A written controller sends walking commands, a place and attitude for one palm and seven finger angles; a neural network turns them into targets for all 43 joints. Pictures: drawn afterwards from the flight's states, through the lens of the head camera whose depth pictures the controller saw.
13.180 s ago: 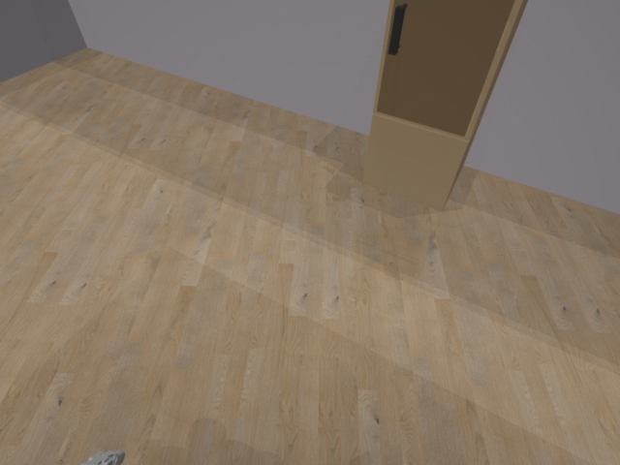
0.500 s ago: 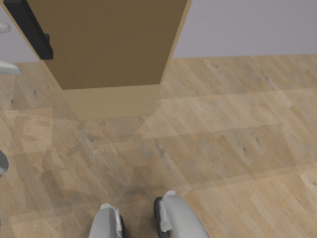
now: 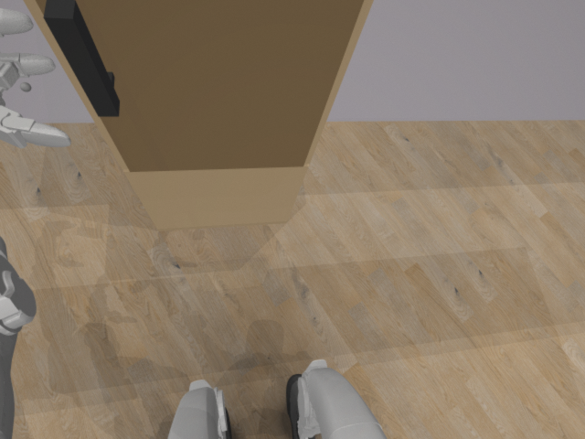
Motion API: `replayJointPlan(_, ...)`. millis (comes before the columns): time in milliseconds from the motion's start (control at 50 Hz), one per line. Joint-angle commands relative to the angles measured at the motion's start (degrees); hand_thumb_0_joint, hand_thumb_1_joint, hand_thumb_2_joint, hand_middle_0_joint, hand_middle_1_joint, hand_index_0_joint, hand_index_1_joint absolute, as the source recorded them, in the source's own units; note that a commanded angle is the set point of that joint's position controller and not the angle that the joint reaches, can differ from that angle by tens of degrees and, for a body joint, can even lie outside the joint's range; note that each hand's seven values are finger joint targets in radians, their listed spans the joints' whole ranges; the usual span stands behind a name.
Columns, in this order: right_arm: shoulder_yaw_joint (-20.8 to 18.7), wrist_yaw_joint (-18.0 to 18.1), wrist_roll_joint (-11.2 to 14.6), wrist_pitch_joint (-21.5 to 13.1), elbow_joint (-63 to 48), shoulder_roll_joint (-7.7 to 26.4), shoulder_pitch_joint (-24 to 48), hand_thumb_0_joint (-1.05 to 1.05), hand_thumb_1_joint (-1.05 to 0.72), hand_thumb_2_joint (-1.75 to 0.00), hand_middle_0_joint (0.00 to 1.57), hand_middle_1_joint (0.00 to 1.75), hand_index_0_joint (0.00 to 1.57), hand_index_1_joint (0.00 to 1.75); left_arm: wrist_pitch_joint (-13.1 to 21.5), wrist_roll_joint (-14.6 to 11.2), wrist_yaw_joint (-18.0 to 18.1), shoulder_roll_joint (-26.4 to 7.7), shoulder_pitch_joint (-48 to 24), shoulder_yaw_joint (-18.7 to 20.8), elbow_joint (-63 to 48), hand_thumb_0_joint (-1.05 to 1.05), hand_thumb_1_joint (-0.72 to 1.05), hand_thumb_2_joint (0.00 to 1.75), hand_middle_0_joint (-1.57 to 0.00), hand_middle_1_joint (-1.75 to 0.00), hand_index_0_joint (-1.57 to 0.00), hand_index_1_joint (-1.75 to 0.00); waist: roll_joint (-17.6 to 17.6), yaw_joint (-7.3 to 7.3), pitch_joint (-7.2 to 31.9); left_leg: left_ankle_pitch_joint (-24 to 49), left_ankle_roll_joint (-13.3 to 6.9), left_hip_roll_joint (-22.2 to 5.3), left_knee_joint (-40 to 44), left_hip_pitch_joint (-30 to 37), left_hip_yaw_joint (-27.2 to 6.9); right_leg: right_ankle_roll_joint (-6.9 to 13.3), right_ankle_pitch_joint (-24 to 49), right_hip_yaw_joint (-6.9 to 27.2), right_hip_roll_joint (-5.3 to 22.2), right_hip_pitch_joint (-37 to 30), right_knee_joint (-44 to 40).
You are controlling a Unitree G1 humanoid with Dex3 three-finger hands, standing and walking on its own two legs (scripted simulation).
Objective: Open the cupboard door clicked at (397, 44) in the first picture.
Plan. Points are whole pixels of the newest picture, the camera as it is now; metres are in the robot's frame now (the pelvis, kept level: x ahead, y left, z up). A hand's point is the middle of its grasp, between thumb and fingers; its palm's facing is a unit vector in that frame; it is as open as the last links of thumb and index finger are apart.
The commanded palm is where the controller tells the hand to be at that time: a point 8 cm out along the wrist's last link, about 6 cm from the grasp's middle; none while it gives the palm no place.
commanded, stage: slide the fingers in behind the handle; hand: left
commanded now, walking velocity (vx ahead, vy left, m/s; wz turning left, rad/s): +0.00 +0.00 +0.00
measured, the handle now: (90, 53) +0.59 +0.19 +0.07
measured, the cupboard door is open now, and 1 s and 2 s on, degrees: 0 0 0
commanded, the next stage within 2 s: close the thumb around the handle in 1.66 s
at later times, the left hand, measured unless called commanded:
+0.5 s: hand (49, 85) +0.53 +0.23 +0.08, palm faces -0.02 -1.00 -0.01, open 14.0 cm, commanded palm +0.52 +0.26 +0.07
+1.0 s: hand (82, 86) +0.53 +0.20 +0.07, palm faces -0.02 -1.00 -0.01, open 14.0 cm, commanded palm +0.52 +0.23 +0.07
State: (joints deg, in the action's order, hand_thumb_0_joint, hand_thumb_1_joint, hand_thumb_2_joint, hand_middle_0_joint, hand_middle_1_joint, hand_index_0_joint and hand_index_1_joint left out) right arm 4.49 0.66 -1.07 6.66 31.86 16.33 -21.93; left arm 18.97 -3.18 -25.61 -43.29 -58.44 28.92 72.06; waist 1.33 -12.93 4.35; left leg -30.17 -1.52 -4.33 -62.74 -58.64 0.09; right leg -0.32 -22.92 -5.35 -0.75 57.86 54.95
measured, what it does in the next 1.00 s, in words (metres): stands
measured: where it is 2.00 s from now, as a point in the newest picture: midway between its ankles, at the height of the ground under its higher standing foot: outside the picture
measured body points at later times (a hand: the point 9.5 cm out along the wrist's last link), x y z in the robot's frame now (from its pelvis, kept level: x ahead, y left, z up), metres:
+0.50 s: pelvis -0.01 +0.00 +0.00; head +0.16 +0.03 +0.42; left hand +0.53 +0.28 +0.08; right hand -0.04 -0.27 -0.09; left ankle -0.02 +0.09 -0.66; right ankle +0.02 -0.13 -0.66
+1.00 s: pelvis +0.00 +0.00 +0.00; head +0.16 +0.02 +0.42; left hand +0.53 +0.25 +0.07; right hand -0.02 -0.26 -0.10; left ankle -0.02 +0.09 -0.66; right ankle +0.02 -0.13 -0.66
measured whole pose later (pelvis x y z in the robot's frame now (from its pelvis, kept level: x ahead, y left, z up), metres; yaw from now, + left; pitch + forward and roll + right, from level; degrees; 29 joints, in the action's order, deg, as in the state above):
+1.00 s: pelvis +0.00 +0.00 +0.00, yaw +0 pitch +25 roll -4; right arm 3.5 -0.7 -1.7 5.5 33.8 15.2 -24.0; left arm 20.5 -3.3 -17.8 -34.8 -58.0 25.3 69.9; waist 2.1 -12.5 5.1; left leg -29.8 -1.3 -4.0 -62.4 -58.1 0.6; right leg -0.1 -23.0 -4.7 -0.6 58.1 55.7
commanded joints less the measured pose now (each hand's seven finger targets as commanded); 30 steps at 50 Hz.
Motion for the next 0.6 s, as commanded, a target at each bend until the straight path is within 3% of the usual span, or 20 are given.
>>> replayJointPlan(0,-4.4,0.8,-0.2,-0.2,-0.6,11.5,-13.8,0.0,-0.9,-0.9,0.2,0.3,0.2,0.3,4.2,-1.5,0.3,-18.1,-24.1,2.2,-13.2,0.0,-0.5,0.3,-0.3,-1.2,-0.3,-1.2,13.6,-0.36,31.7,35.7,0.1,1.5,5.1,25.0,-4.7,1.8,20.9,2.3,-2.8,-12.6,-2.5)
replayJointPlan(20,-4.3,0.7,-0.1,-0.1,-0.3,11.5,-13.8,0.0,-0.9,-0.9,0.2,0.3,0.2,0.3,4.1,-1.6,0.1,-18.0,-25.0,1.8,-13.1,0.0,-0.5,0.3,-0.3,-1.2,-0.3,-1.2,13.6,-0.66,32.2,35.2,0.1,1.4,5.1,24.7,-4.5,1.6,21.2,2.5,-2.9,-13.0,-2.6)
replayJointPlan(40,-4.4,0.8,-0.2,-0.2,-0.4,11.7,-14.0,0.0,-0.9,-0.9,0.2,0.3,0.2,0.3,3.9,-1.5,0.0,-20.0,-24.2,3.5,-12.6,0.0,-0.5,0.3,-0.3,-1.2,-0.3,-1.2,13.2,-0.2,32.3,34.4,0.0,1.5,5.1,23.4,-4.3,1.6,21.2,2.5,-2.8,-14.0,-2.6)
replayJointPlan(80,-4.2,0.8,0.0,-0.3,-0.3,11.5,-14.0,0.0,-0.9,-0.9,0.2,0.3,0.2,0.3,3.3,-1.6,-0.4,-18.4,-23.6,2.1,-11.8,0.0,-0.5,0.3,-0.3,-1.2,-0.3,-1.2,11.4,-0.49,32.1,31.9,-0.3,1.8,5.1,21.2,-3.9,1.5,21.1,2.8,-2.9,-15.3,-2.8)
replayJointPlan(140,-4.5,0.5,-0.1,-0.3,0.0,11.5,-14.5,0.0,-0.9,-0.9,0.2,0.3,0.2,0.3,3.2,-2.2,-0.5,-15.9,-22.9,1.0,-13.4,0.0,-0.5,0.3,-0.3,-1.2,-0.3,-1.2,14.3,-0.23,33.1,34.4,0.1,1.5,5.5,25.2,-4.5,1.6,20.5,2.3,-2.9,-12.7,-3.0)
replayJointPlan(180,-4.7,0.4,-0.1,-0.2,0.1,11.5,-14.7,0.0,-0.9,-0.9,0.2,0.3,0.2,0.3,3.0,-2.4,-0.2,-15.5,-22.7,1.2,-13.6,0.0,-0.5,0.3,-0.3,-1.2,-0.3,-1.2,11.8,-0.51,32.2,33.7,-0.1,1.5,5.8,24.3,-4.5,1.5,20.5,2.2,-3.0,-13.5,-3.4)
replayJointPlan(200,-4.7,0.4,-0.2,-0.2,0.0,11.4,-14.9,0.0,-0.9,-0.9,0.2,0.3,0.2,0.3,3.2,-2.8,-0.1,-14.9,-22.9,1.0,-14.5,0.0,-0.5,0.3,-0.3,-1.2,-0.3,-1.2,13.4,-0.32,32.6,34.9,0.0,1.5,6.0,25.3,-4.7,1.7,20.8,2.1,-3.0,-13.2,-3.3)
replayJointPlan(220,-4.7,0.2,-0.1,-0.2,0.2,11.4,-14.8,0.0,-0.9,-0.9,0.2,0.3,0.2,0.3,3.0,-2.8,0.0,-13.8,-22.0,0.4,-13.4,0.0,-0.5,0.3,-0.3,-1.2,-0.3,-1.2,12.8,-0.28,31.9,34.1,0.1,1.5,6.2,25.5,-4.6,1.6,19.9,2.0,-3.0,-12.4,-3.6)
replayJointPlan(260,-4.6,0.3,-0.1,-0.2,0.2,11.5,-14.8,0.0,-0.9,-0.9,0.2,0.3,0.2,0.3,2.8,-2.4,0.9,-15.7,-22.6,1.7,-12.6,0.0,-0.5,0.3,-0.3,-1.2,-0.3,-1.2,10.3,-0.28,29.8,30.2,-0.3,1.7,6.4,21.8,-4.1,1.5,18.8,2.3,-3.0,-13.9,-3.8)
replayJointPlan(280,-4.5,0.3,0.0,-0.3,0.2,11.2,-14.5,0.0,-0.9,-0.9,0.2,0.3,0.2,0.3,2.6,-2.1,1.3,-14.3,-23.1,0.3,-11.9,0.0,-0.5,0.3,-0.3,-1.2,-0.3,-1.2,10.5,-0.77,28.6,28.4,-0.4,1.9,6.6,20.5,-3.8,1.4,18.1,2.6,-2.9,-13.8,-4.1)
replayJointPlan(340,-4.7,0.3,-0.3,-0.6,0.4,11.2,-14.7,0.0,-0.9,-0.9,0.2,0.3,0.2,0.3,3.9,-1.4,2.6,-15.2,-24.2,1.0,-13.8,0.0,-0.5,0.3,-0.3,-1.2,-0.3,-1.2,13.1,-0.23,30.0,29.8,-0.1,1.8,6.5,23.0,-4.0,1.6,17.9,2.5,-2.8,-12.7,-3.8)
replayJointPlan(380,-4.7,0.2,-0.3,-0.7,0.4,11.1,-14.6,0.0,-0.9,-0.9,0.2,0.3,0.2,0.3,4.2,-1.2,3.1,-13.9,-24.1,0.1,-13.4,0.0,-0.5,0.3,-0.3,-1.2,-0.3,-1.2,11.6,-0.48,29.8,29.2,-0.1,1.8,6.7,22.9,-4.2,1.6,17.3,2.3,-2.9,-12.7,-3.8)
replayJointPlan(440,-4.8,0.2,-0.4,-0.7,0.6,11.2,-14.7,0.0,-0.9,-0.9,0.2,0.3,0.2,0.3,4.7,-1.2,3.6,-13.9,-25.0,0.3,-13.7,0.0,-0.5,0.3,-0.3,-1.2,-0.3,-1.2,13.1,-0.34,30.4,30.1,0.1,1.8,6.6,24.0,-4.5,1.7,17.4,2.3,-2.8,-12.1,-3.5)
replayJointPlan(500,-5.0,-0.1,-0.5,-0.9,0.4,10.9,-14.8,0.0,-0.9,-0.9,0.2,0.3,0.2,0.3,4.6,-1.5,4.1,-9.7,-24.2,-1.9,-14.1,0.0,-0.5,0.3,-0.3,-1.2,-0.3,-1.2,13.0,-0.63,31.1,32.6,0.2,1.7,6.3,26.1,-4.7,1.8,18.1,2.0,-2.8,-10.7,-3.2)
replayJointPlan(580,-4.7,0.1,-0.4,-1.1,0.5,11.2,-14.5,0.0,-0.9,-0.9,0.2,0.3,0.2,0.3,3.7,-1.1,5.1,-12.1,-25.7,-0.5,-11.2,0.0,-0.5,0.3,-0.3,-1.2,-0.3,-1.2,9.5,-1.14,28.0,26.5,-0.4,2.1,6.4,20.0,-3.9,1.4,16.5,2.7,-2.7,-12.9,-3.8)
